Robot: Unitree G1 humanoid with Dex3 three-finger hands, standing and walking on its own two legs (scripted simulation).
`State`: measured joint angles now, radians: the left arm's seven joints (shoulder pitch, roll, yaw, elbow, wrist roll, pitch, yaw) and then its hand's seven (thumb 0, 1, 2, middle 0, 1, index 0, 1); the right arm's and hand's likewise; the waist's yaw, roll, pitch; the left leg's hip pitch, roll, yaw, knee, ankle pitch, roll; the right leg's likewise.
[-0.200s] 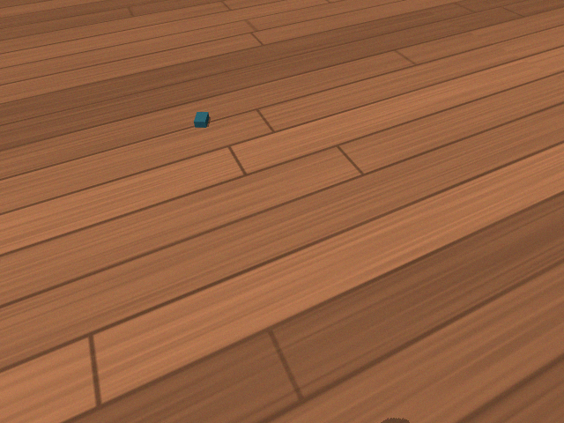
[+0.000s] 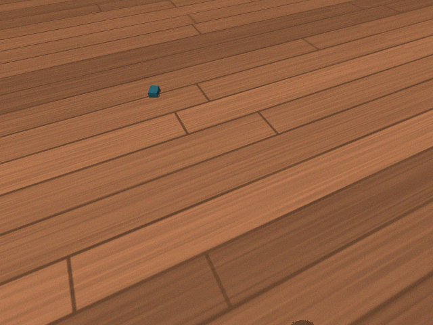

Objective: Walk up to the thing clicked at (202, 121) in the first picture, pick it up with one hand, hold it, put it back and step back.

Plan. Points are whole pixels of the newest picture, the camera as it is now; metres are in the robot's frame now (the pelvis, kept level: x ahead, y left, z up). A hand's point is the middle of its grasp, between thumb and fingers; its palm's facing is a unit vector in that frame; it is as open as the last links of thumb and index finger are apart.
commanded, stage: stand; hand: left
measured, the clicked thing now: (153, 91) +1.86 +0.49 -0.76
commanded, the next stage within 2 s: walk up in 0.92 s
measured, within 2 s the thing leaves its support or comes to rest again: neither
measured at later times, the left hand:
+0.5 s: hand out of the picture +0.08 +0.25 -0.16, palm faces -0.04 -0.94 -0.34, open 7.4 cm
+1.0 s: hand out of the picture +0.09 +0.26 -0.15, palm faces +0.06 -0.95 -0.31, open 7.4 cm
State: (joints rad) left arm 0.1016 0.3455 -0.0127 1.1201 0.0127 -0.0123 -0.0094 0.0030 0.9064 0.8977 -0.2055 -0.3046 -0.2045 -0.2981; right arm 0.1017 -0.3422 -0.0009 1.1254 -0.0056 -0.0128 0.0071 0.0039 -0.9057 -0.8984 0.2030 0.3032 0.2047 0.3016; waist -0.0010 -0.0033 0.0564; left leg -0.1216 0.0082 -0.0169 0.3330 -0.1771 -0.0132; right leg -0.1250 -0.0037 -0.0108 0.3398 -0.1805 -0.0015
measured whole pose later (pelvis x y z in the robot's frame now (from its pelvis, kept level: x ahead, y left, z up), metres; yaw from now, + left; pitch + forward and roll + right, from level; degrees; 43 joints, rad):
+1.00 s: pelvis +0.01 +0.00 +0.00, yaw +5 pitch -1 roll -1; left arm 0.10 0.36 0.05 1.04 0.04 -0.02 -0.06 0.00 0.90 0.90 -0.21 -0.30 -0.21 -0.30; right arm 0.18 -0.36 -0.02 1.09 -0.02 -0.01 0.05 0.00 -0.90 -0.90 0.20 0.30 0.20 0.30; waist -0.01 0.00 0.04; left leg -0.23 0.01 -0.05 0.52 -0.32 0.01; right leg -0.12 -0.02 -0.11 0.39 -0.29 -0.02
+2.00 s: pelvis +0.54 +0.12 -0.01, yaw +44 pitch +0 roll +2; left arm 0.27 0.46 0.09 0.87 0.03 -0.02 -0.10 0.00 0.90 0.90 -0.21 -0.30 -0.20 -0.30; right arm 0.19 -0.50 -0.05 0.89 0.00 -0.08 0.01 0.01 -0.91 -0.90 0.20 0.30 0.20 0.30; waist 0.12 -0.01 0.03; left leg -0.62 0.04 0.07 1.05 -0.20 0.06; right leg -0.10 -0.04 -0.18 0.45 -0.35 -0.05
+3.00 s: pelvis +1.10 +0.18 -0.04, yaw +68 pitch -2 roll +2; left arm 0.32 0.44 0.08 0.74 0.07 0.10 -0.10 0.01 0.91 0.90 -0.20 -0.30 -0.20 -0.30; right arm 0.33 -0.42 -0.03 0.84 0.00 -0.10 -0.10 0.00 -0.90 -0.90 0.21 0.30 0.21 0.30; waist 0.04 -0.14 0.09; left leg -0.44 0.01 0.10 0.74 -0.27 0.05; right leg -0.49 -0.01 -0.02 1.21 -0.48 0.00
